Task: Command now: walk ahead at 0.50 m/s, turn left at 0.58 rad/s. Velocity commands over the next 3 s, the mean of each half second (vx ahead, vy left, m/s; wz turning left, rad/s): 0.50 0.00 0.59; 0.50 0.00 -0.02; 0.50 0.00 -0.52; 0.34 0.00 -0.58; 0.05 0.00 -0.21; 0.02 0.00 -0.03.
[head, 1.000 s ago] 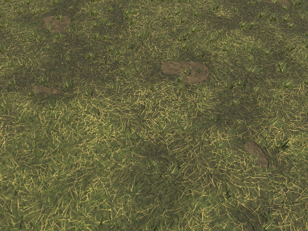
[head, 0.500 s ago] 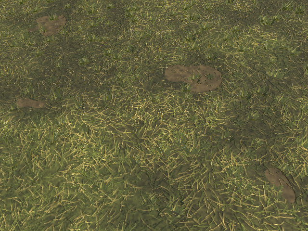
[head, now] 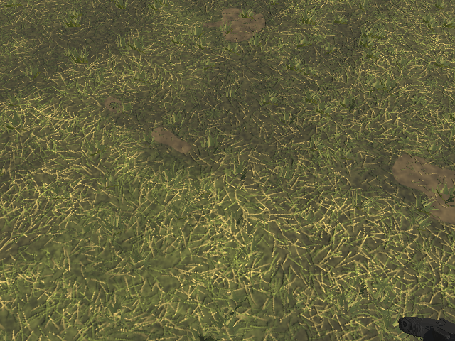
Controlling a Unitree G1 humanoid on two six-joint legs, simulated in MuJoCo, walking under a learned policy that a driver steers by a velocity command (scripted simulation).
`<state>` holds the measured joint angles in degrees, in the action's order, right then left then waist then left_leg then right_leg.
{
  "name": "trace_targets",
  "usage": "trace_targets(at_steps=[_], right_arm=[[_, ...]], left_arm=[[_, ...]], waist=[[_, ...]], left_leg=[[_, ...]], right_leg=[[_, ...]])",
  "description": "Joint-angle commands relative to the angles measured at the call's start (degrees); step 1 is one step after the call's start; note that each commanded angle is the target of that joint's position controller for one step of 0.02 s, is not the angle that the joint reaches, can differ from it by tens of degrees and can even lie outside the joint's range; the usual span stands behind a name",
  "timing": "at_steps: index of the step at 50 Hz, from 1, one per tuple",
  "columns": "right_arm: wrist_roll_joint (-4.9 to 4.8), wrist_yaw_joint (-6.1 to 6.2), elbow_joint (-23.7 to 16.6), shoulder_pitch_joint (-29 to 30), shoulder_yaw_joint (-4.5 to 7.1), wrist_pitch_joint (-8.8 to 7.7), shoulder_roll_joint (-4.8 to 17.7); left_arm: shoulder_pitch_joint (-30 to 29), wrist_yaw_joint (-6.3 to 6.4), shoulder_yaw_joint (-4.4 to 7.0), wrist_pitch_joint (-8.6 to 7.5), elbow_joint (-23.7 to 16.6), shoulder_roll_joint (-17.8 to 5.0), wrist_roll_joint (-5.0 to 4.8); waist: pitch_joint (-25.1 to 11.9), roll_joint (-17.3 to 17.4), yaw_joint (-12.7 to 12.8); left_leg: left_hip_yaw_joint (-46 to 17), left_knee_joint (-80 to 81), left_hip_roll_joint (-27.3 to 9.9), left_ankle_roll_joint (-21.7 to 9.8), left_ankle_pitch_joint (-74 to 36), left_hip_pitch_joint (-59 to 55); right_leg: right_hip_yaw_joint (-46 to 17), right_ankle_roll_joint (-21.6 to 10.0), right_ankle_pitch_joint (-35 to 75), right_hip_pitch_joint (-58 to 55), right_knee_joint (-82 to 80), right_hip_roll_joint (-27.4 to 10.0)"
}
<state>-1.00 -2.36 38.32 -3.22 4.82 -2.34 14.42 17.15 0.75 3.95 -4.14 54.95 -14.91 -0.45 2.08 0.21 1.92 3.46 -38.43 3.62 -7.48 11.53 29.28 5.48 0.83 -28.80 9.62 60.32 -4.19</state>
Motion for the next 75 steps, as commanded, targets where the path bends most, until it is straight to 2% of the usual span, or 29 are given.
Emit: trace_targets(at_steps=[1,2,7,16,21,22,23,24,25,27,29,32,37,42,46,47,48,49,50,52,53,56,67,69,71,72,73,74,75], right_arm=[[0.34,0.87,0.79,-16.44,2.82,-0.98,9.89],[-0.03,0.85,-0.17,-11.55,2.21,-1.37,8.37],[-0.02,2.17,-0.78,-9.41,1.77,-2.07,8.06],[-0.66,3.30,2.15,-18.44,1.81,-0.98,8.68],[-0.67,3.81,1.78,-17.17,1.77,-0.23,8.57],[-0.50,3.63,0.92,-15.61,1.21,-0.38,7.07],[0.52,3.29,-0.56,-14.75,0.06,-0.73,4.12],[-1.26,3.43,-1.56,-23.57,-0.77,-1.04,1.60],[-1.69,3.63,0.04,-24.70,-0.04,-0.99,7.27],[-0.58,3.58,-1.10,-15.12,0.87,-0.28,9.87],[0.09,3.13,-1.95,-12.91,0.64,-0.61,6.88],[0.40,2.70,-2.19,-13.06,-0.18,-0.85,4.03],[0.90,2.12,-4.53,-2.20,-1.64,-2.51,2.38],[-0.19,0.99,-6.06,4.50,-1.11,-3.68,4.82],[0.83,1.79,-2.91,-8.77,1.49,-4.40,10.19],[1.71,2.55,-1.79,-18.89,2.57,-4.07,14.67],[2.09,2.01,-0.59,-20.43,2.84,-3.28,16.43],[1.38,1.77,-0.82,-18.47,1.65,-3.28,11.25],[0.87,1.77,-0.87,-15.81,0.70,-3.32,8.43],[1.30,1.37,-0.52,-9.87,-0.47,-3.48,4.83],[1.62,1.47,-0.08,-8.46,-0.27,-3.69,5.57],[1.67,1.84,1.32,-7.90,0.40,-4.62,6.28],[-0.14,2.81,6.20,-13.25,2.32,-2.57,12.71],[-0.69,2.93,6.37,-12.98,2.81,-1.92,14.40],[-1.35,3.15,6.22,-11.95,2.92,-1.13,15.16],[-0.42,3.41,5.67,-13.13,2.05,-1.36,13.05],[2.60,2.88,2.42,-17.63,-0.66,-2.41,4.36],[0.95,2.21,1.42,-14.64,-0.83,-4.61,7.37],[-1.40,1.79,-0.14,-8.51,0.22,-5.54,11.22]], left_arm=[[-7.16,-1.45,1.06,-4.94,-9.97,-7.92,-2.11],[-6.99,-0.84,1.16,-4.63,-9.10,-7.16,-1.04],[-7.26,0.09,1.81,-1.44,-11.32,-5.78,1.35],[-23.54,-1.26,0.58,-2.53,-17.96,-4.58,0.17],[-18.16,-1.97,1.72,-4.21,-18.04,-7.58,-0.09],[-11.79,-1.60,2.57,-4.52,-16.76,-9.33,0.51],[-2.05,-1.08,3.52,-4.50,-15.88,-12.70,1.33],[3.30,-1.33,4.27,-3.71,-13.97,-15.70,2.01],[2.02,-1.58,3.06,-3.33,-14.85,-10.35,0.44],[-3.39,-1.31,1.63,-2.29,-15.90,-6.01,0.72],[-4.32,-1.80,0.82,-2.28,-14.31,-4.72,1.49],[-3.68,-2.31,0.80,-2.68,-12.65,-5.27,0.37],[-0.98,-1.55,1.82,-1.60,-11.47,-9.41,-0.83],[4.60,-1.19,1.93,-0.31,-9.86,-10.53,-1.53],[3.65,-0.72,1.05,0.21,-10.51,-8.22,-0.94],[3.06,-0.58,-0.53,-0.05,-12.55,-3.67,0.78],[9.26,-0.44,-1.02,-0.82,-14.21,-2.16,-1.30],[7.13,-0.22,0.38,-0.62,-12.98,-7.77,-2.33],[3.34,-0.34,0.95,-0.28,-13.64,-9.14,-2.25],[1.04,-0.34,1.19,0.78,-13.57,-7.59,-1.10],[1.96,-0.69,1.11,1.31,-14.10,-6.42,-1.26],[0.03,-1.02,0.93,2.37,-15.27,-4.88,-1.17],[-16.14,-4.19,-0.07,2.49,-23.00,-4.34,-0.77],[-14.98,-4.37,0.66,2.78,-23.80,-5.87,-0.56],[-3.06,-3.85,2.99,3.22,-21.26,-9.53,-0.57],[6.96,-2.83,5.08,3.68,-18.57,-13.81,-0.75],[6.14,-2.02,5.98,3.49,-18.73,-20.97,-1.28],[7.59,-2.52,4.80,2.25,-21.27,-18.36,-0.79],[6.18,-2.94,3.67,1.30,-20.41,-14.29,-0.37]], waist=[[-11.73,3.22,-7.06],[-7.64,-2.18,-3.80],[-5.27,0.42,-0.05],[-2.26,5.13,-6.40],[-3.81,8.23,-2.51],[-7.80,7.75,0.75],[-15.82,2.08,4.83],[-22.82,-17.83,1.11],[-19.46,-14.68,1.44],[-6.83,-3.33,2.04],[-2.67,-3.51,-0.37],[-2.40,-5.82,-2.29],[-1.53,-4.50,0.45],[-1.40,-6.16,2.22],[-8.45,-5.04,-5.94],[-17.20,4.58,-9.75],[-21.30,20.48,-6.51],[-14.91,12.31,-7.34],[-9.03,9.11,-6.99],[-3.33,5.02,-4.01],[-2.79,8.12,-2.14],[-1.44,5.31,-1.37],[3.05,2.88,-5.73],[1.21,4.38,-4.03],[-5.88,4.25,3.26],[-11.25,0.67,7.42],[-13.75,-16.61,0.98],[-25.20,-12.23,4.01],[-17.75,-6.91,5.32]], left_leg=[[-38.09,21.44,-19.55,-13.72,-2.26,-42.79],[-31.76,22.02,-16.94,-11.53,-8.13,-32.91],[-21.28,25.20,-11.00,-9.47,-19.26,-16.36],[-23.38,21.57,-9.20,-5.03,-9.81,-19.42],[-29.71,12.81,-10.10,-3.30,-13.91,-23.30],[-27.69,6.04,-7.33,-1.50,-17.42,-20.69],[-22.57,-9.91,-3.79,0.82,-10.28,-12.53],[-15.61,-27.09,3.83,4.76,20.35,7.85],[-16.37,-35.45,-1.31,5.49,21.75,15.09],[-13.22,-36.60,-5.31,6.39,11.76,14.96],[-12.81,-31.47,-7.36,5.91,7.85,10.51],[-8.99,-24.28,-8.60,6.59,7.29,8.65],[-6.00,-2.94,-7.75,8.65,-5.71,4.46],[-6.01,7.98,-4.81,8.66,-9.44,-2.52],[-8.23,13.31,-7.86,3.85,-7.77,-26.79],[-19.90,11.86,-20.16,0.40,-9.42,-42.09],[-41.26,18.23,-29.29,-6.95,4.13,-49.85],[-40.13,20.75,-26.96,-6.10,12.28,-44.70],[-31.95,21.73,-24.77,-4.26,10.90,-38.81],[-21.29,25.24,-19.52,-2.30,1.17,-28.66],[-18.41,26.76,-19.67,-2.73,-1.90,-25.26],[-11.39,29.66,-19.21,-3.55,-9.78,-22.35],[3.93,27.47,-20.75,-0.30,-17.19,-30.91],[6.00,21.49,-20.83,0.92,-32.50,-32.92],[9.14,3.91,-18.40,3.08,-47.38,-30.37],[9.65,-11.94,-16.02,5.57,-37.29,-18.75],[7.41,-33.51,-5.73,9.57,16.52,7.68],[-7.68,-42.25,-2.23,9.34,23.75,14.26],[-9.16,-42.16,-5.10,8.22,18.06,19.37]], right_leg=[[-10.98,-2.25,4.33,39.94,18.67,1.24],[-10.72,-1.88,7.78,35.47,13.88,-1.23],[-8.95,1.88,15.94,25.84,-0.20,-2.57],[-9.42,1.45,32.55,23.41,-28.63,3.55],[-8.94,-1.72,24.56,12.34,-35.48,5.53],[-9.77,-3.81,25.93,1.75,-36.20,3.60],[-18.74,-7.83,24.85,-14.24,-34.61,-6.15],[-44.89,-17.17,14.58,-31.95,-39.10,-18.89],[-50.72,-16.59,3.82,-30.51,-41.44,-20.46],[-33.67,-12.30,10.65,-15.24,-43.63,-15.34],[-26.04,-11.76,19.78,-5.28,-46.62,-10.42],[-21.34,-14.13,27.18,-2.19,-49.47,-8.23],[-15.72,-13.46,32.23,-0.31,-50.57,-5.66],[-18.74,-11.92,27.28,-2.03,-47.23,-7.39],[-17.15,-6.94,27.81,3.90,-30.90,-2.83],[-12.05,-4.14,12.03,14.74,-11.80,2.12],[-10.14,-2.72,-6.55,30.97,2.43,5.76],[-13.14,-2.33,-3.52,35.80,9.21,2.70],[-12.60,-2.43,1.66,37.13,10.24,1.20],[-11.80,-1.81,8.82,33.65,7.35,-1.58],[-11.76,-1.31,10.88,31.17,6.69,-2.81],[-11.49,0.05,15.54,31.11,4.81,-3.39],[-4.62,-3.27,24.90,29.44,-21.23,-1.29],[-1.53,-5.49,18.98,24.42,-22.64,1.57],[1.83,-8.77,19.34,7.15,-26.90,7.08],[-3.49,-11.29,22.09,-10.45,-27.81,5.94],[-33.90,-20.29,18.08,-28.08,-32.04,-9.49],[-54.88,-25.89,7.91,-32.80,-42.08,-15.82],[-47.44,-22.36,9.51,-28.86,-43.74,-14.27]])
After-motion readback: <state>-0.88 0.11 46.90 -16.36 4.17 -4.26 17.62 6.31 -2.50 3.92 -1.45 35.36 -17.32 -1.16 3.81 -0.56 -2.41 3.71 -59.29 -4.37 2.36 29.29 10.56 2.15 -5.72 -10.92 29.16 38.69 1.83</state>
